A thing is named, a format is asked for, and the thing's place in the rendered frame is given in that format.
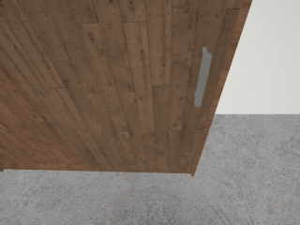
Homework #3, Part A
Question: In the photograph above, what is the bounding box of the handle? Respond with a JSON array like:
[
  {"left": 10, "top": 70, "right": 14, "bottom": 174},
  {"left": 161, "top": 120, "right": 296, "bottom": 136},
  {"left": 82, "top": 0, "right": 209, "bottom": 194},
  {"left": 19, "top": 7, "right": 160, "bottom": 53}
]
[{"left": 194, "top": 47, "right": 212, "bottom": 107}]

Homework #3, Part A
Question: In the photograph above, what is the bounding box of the wardrobe door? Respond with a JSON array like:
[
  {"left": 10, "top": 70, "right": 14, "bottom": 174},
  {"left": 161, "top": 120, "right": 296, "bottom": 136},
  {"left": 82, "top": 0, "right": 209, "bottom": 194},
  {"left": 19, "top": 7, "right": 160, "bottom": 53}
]
[
  {"left": 0, "top": 62, "right": 83, "bottom": 165},
  {"left": 0, "top": 0, "right": 243, "bottom": 173}
]

